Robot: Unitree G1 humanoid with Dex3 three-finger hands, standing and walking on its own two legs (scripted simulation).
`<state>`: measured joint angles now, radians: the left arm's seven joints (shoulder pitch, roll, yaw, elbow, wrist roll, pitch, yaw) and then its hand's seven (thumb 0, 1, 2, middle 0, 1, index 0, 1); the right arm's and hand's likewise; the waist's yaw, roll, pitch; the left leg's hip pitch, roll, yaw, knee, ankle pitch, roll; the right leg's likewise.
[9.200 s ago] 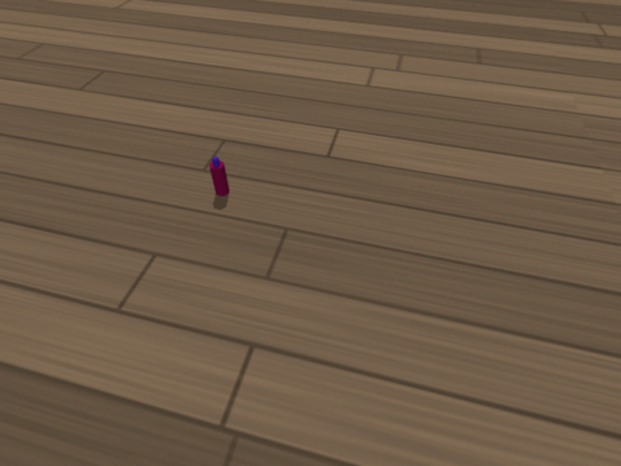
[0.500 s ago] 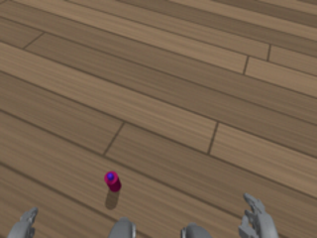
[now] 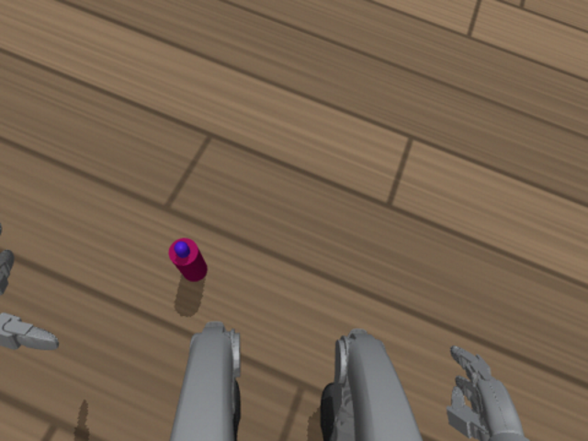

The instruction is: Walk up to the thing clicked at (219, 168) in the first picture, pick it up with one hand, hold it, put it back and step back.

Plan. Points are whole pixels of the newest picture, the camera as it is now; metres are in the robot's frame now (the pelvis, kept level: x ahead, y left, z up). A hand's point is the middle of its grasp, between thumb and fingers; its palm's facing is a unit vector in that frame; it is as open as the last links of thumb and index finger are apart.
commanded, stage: go down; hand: left
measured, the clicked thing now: (188, 259) +0.47 +0.24 -0.45
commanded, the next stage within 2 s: approach in 1.30 s
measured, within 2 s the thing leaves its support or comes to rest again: neither
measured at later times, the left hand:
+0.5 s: hand (31, 264) +0.35 +0.39 -0.11, palm faces +0.18 -0.98 -0.13, open 17.2 cm
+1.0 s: hand (36, 252) +0.38 +0.40 -0.14, palm faces +0.16 -0.98 -0.10, open 17.5 cm
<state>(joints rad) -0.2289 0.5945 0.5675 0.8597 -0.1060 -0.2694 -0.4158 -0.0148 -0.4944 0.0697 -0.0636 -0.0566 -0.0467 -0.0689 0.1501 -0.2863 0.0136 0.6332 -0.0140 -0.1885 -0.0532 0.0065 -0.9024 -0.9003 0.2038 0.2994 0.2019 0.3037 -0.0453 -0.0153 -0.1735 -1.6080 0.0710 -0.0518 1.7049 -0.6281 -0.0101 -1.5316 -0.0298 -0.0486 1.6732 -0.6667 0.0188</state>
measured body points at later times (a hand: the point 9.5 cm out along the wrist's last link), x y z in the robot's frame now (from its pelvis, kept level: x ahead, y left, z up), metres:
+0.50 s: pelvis -0.02 +0.00 -0.10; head +0.18 +0.05 +0.30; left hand +0.34 +0.44 -0.10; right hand +0.13 -0.28 -0.20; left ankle +0.06 +0.13 -0.52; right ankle +0.05 -0.14 -0.52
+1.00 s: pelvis -0.03 +0.00 -0.15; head +0.18 +0.06 +0.25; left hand +0.36 +0.45 -0.13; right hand +0.10 -0.28 -0.25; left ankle +0.06 +0.13 -0.52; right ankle +0.05 -0.14 -0.52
